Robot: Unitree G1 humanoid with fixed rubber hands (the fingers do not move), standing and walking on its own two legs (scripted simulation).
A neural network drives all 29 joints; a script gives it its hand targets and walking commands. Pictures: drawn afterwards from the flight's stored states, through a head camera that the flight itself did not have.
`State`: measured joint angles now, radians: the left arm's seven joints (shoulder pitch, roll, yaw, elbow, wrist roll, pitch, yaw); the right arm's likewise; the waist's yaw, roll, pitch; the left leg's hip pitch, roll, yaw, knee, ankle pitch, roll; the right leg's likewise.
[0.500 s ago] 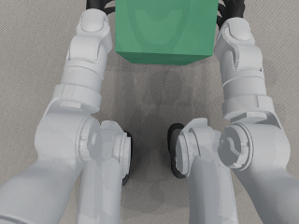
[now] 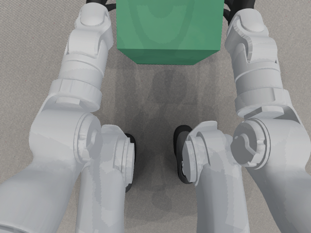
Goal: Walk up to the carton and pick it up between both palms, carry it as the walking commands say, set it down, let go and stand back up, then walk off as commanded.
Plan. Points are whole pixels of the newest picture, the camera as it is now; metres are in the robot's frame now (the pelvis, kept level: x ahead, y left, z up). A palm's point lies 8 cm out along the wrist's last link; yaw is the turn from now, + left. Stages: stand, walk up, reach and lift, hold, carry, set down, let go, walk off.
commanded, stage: set down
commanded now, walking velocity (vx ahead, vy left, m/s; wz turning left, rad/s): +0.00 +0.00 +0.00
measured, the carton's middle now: (167, 8) +0.57 -0.04 -0.23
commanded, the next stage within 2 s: none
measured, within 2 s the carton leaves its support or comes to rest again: rests again in 0.24 s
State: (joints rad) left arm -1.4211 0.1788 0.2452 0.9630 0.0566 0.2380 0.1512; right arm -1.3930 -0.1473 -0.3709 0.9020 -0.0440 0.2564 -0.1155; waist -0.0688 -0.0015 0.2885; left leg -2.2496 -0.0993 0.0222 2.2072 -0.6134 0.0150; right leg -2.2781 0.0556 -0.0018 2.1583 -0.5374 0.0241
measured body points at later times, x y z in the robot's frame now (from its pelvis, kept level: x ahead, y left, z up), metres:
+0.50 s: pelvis +0.00 +0.00 -0.01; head +0.36 +0.01 +0.26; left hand +0.57 +0.09 -0.16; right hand +0.55 -0.18 -0.16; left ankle +0.10 +0.10 -0.34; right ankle +0.12 -0.12 -0.34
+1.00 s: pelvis +0.00 +0.00 -0.01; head +0.36 +0.01 +0.26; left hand +0.57 +0.09 -0.17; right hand +0.55 -0.19 -0.16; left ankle +0.10 +0.10 -0.34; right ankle +0.12 -0.12 -0.34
